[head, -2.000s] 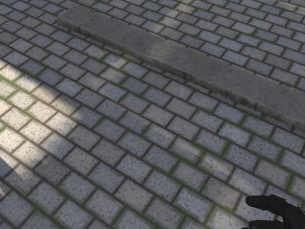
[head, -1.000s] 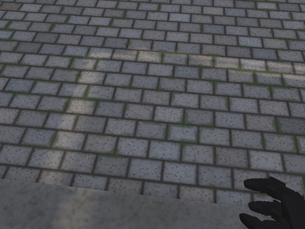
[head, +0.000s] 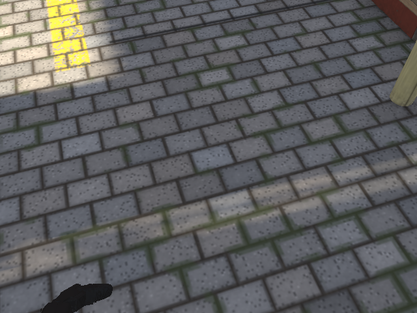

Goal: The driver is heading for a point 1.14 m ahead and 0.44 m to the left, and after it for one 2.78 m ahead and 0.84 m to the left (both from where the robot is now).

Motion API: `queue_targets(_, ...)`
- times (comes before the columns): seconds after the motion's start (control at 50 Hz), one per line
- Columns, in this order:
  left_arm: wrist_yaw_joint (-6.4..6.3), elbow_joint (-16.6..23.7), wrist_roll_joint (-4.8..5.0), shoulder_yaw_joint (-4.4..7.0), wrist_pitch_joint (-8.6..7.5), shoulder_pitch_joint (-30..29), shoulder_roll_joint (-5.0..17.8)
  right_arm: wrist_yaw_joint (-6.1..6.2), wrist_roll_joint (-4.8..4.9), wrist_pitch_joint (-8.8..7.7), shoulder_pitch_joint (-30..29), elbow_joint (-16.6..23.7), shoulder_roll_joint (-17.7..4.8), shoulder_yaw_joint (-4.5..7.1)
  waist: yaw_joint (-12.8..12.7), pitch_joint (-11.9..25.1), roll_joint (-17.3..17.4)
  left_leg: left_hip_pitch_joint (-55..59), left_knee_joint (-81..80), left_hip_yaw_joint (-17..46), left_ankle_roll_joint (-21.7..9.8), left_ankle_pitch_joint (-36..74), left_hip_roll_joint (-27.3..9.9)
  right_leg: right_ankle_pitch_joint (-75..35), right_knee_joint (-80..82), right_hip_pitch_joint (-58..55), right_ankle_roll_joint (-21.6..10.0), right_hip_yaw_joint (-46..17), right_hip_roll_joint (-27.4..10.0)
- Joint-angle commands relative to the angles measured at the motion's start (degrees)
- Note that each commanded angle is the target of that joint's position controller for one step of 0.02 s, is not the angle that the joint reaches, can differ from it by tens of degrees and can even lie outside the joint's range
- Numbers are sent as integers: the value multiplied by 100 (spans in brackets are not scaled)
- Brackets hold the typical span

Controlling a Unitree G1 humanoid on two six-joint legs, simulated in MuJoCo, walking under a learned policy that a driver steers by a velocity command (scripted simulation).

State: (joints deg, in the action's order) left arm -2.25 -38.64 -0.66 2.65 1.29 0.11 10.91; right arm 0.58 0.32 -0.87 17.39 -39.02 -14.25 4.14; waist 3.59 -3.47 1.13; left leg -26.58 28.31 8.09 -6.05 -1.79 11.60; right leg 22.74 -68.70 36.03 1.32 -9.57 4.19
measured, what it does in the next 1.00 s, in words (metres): steps on the spot, turning left: right foot, then left foot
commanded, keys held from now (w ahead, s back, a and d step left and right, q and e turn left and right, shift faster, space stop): q+shift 0.54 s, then shift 0.46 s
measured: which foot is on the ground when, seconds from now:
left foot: down 0.00-0.22, up 0.24-0.66, down 0.68-1.00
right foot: up 0.00-0.20, down 0.22-0.68, up 0.70-1.00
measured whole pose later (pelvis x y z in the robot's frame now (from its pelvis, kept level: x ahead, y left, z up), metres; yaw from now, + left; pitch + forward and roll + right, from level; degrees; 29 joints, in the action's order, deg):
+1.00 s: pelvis +0.06 -0.02 +0.01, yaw +44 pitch +2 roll +0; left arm -1.0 -42.2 -0.1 3.1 1.6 10.5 15.7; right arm 0.4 -0.7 0.9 8.1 -35.9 -13.8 1.6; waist -0.7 0.9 -1.1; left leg -18.1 31.9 2.0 -2.0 -16.2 2.1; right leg 18.0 -41.0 22.9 3.0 -0.1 -2.6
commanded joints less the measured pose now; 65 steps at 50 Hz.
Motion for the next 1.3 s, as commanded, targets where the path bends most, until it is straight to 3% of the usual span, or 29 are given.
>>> queue_targets(0.02,-45,326,-19,196,-53,-22,429,282,92,176,-232,685,-1046,331,-247,1050,162,780,-1208,2354,-304,-1923,-1278,-495,1705,-398,162,123,139)
queue_targets(0.08,-23,201,128,212,-191,44,530,309,81,343,-332,787,-1071,404,-157,1113,608,1153,-1167,2398,-97,-1727,-1210,-826,2533,-656,163,41,233)
queue_targets(0.2,62,40,146,362,-394,321,974,142,135,411,-738,1084,-1061,437,-245,891,928,1177,-879,2938,-18,-2273,-992,-1191,4386,-1833,-82,-47,52)
queue_targets(0.22,66,-18,119,418,-399,489,1104,121,178,407,-743,1118,-984,399,-311,1018,679,836,-436,2761,142,-2875,-751,-1565,4880,-2512,-251,-153,-338)
queue_targets(0.24,58,33,16,462,-365,598,1316,112,191,410,-508,1081,-768,324,-238,1368,45,312,695,2085,337,-3506,-381,-1530,4978,-3222,-698,-849,-1331)
queue_targets(0.26,79,104,-171,484,-306,454,1615,58,265,370,-510,1280,-796,325,-40,1249,-1641,-687,2277,664,583,-3521,223,-2055,5234,-3178,-1437,-1935,-2284)
queue_targets(0.28,70,267,-203,440,-333,241,1236,-19,118,265,-527,1212,-1334,441,-79,1044,-1528,-1111,3318,550,854,-3037,-345,-2093,5273,-2946,-1634,-2078,-2451)
queue_targets(0.32,-31,464,-41,332,-265,-126,921,-56,96,331,-285,921,-1369,441,-36,786,-734,-1181,4175,230,994,-2340,-652,-1856,5006,-2718,-1296,-925,-1889)
queue_targets(0.36,-108,488,-5,307,-200,-22,1053,-97,93,386,-215,942,-1084,301,-120,546,-444,-1411,4696,-165,1090,-1950,-928,-2097,5035,-2556,-1290,-394,-1732)
queue_targets(0.44,-124,348,-97,376,-112,582,1335,-77,158,377,-847,1267,-911,157,-553,645,-763,-1670,3977,-617,1314,-1713,-1506,-2495,5129,-3130,-1472,148,-1836)
queue_targets(0.54,-25,293,-67,501,-81,562,1630,-104,98,358,-938,1291,-783,90,-564,870,-979,-699,2694,-934,1193,-1697,-1721,-2655,5055,-2928,-1370,930,-2055)
queue_targets(0.64,100,122,229,486,-119,643,1574,-128,64,396,-483,1060,-736,148,-249,1070,-1039,749,437,-1267,659,-1383,-1234,-2867,4265,-2817,-1014,1208,-2146)
queue_targets(0.66,120,0,264,426,-136,872,1358,-94,51,391,-177,919,-864,215,-161,1114,-805,1568,-278,-1166,466,-748,-1100,-2633,3747,-2376,-672,1453,-1984)
queue_targets(0.68,167,21,99,328,-158,1043,1042,-31,61,361,34,912,-1349,354,-206,1191,346,2713,-539,97,144,1055,-1937,-1136,2452,-1143,-131,1949,-1512)
queue_targets(0.7,200,396,-159,184,-208,842,800,12,-86,334,-158,1082,-1964,415,-339,1255,2092,3183,-323,2000,-1004,2901,-3508,1623,969,682,319,1922,-810)
queue_targets(0.72,151,396,-27,320,-228,309,1256,-38,-269,231,78,1085,-1605,349,274,1763,1256,2835,-509,1970,-1527,2663,-3619,1642,19,702,325,992,-767)
queue_targets(0.74,116,382,133,350,-180,266,1333,-63,-284,150,-111,967,-1448,259,94,1427,970,2504,-539,1357,-1251,2104,-3247,1179,-190,694,232,869,-836)
queue_targets(0.76,51,250,121,350,-127,436,1248,-43,-171,117,-499,934,-1290,225,-141,1189,751,2213,-532,948,-874,1513,-2849,677,-14,662,184,803,-887)
queue_targets(0.78,-1,148,50,362,-70,583,1291,-16,-59,121,-815,952,-1106,157,-278,1060,714,1953,-543,709,-663,1357,-2655,249,106,515,215,778,-905)
queue_targets(0.84,20,-36,30,310,-15,1059,1136,36,-96,96,-1168,911,-846,22,-577,1117,689,1348,-628,216,-569,1435,-2336,-515,445,-371,314,879,-762)
queue_targets(0.9,66,25,36,146,-29,858,836,54,-110,90,-1111,790,-779,1,-426,1023,726,1320,-578,195,-557,892,-2272,-542,1831,-863,279,856,-788)
queue_targets(0.96,120,89,57,145,-39,808,951,4,-126,111,-914,627,-830,3,-282,909,840,1183,-537,493,-698,343,-2372,-205,2630,-1374,190,952,-682)
queue_targets(1.0,161,23,50,126,-79,1026,884,-26,-67,111,-1023,562,-665,-74,-466,767,726,921,-436,562,-545,-169,-2244,-939,3762,-2031,42,1047,-614)
queue_targets(1.02,181,-3,-33,103,-110,1133,872,-36,-65,83,-865,460,-514,-128,-520,749,556,754,-377,493,-285,-542,-2042,-1702,4350,-2531,-33,926,-685)
queue_targets(1.04,168,40,-127,129,-141,1206,1120,-41,-153,38,-661,402,-375,-171,-377,832,109,554,-74,300,72,-1195,-1694,-2885,4367,-2958,-160,406,-1144)
queue_targets(1.06,150,61,-102,208,-154,1064,1476,-89,-216,-18,-243,346,-405,-143,38,816,-793,417,63,-100,343,-1696,-1252,-3159,4122,-2951,-443,243,-1458)
queue_targets(1.08,181,46,-27,148,-169,850,1117,-63,-231,-13,-406,321,-416,-145,-54,859,-1116,999,5,-312,546,-1555,-1207,-1899,4293,-2243,-595,212,-1361)
queue_targets(1.12,195,83,-48,84,-215,806,896,-16,-158,67,-901,317,-598,-66,-315,557,-613,1059,81,-293,518,-1291,-1207,-1159,4302,-1960,-335,496,-1033)
queue_targets(1.3,108,57,4,28,-266,1069,772,8,-118,94,-621,9,-296,-63,-398,582,-158,1081,60,-195,502,-636,-1253,-1560,3991,-2294,-265,757,-861)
